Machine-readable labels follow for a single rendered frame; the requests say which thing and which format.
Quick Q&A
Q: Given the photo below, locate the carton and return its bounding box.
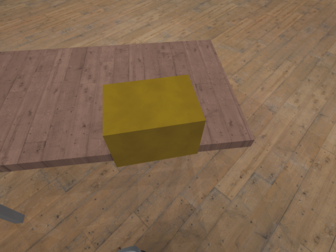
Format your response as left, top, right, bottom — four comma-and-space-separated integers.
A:
103, 75, 206, 167

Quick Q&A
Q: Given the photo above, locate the table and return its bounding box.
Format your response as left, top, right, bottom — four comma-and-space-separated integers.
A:
0, 40, 255, 224

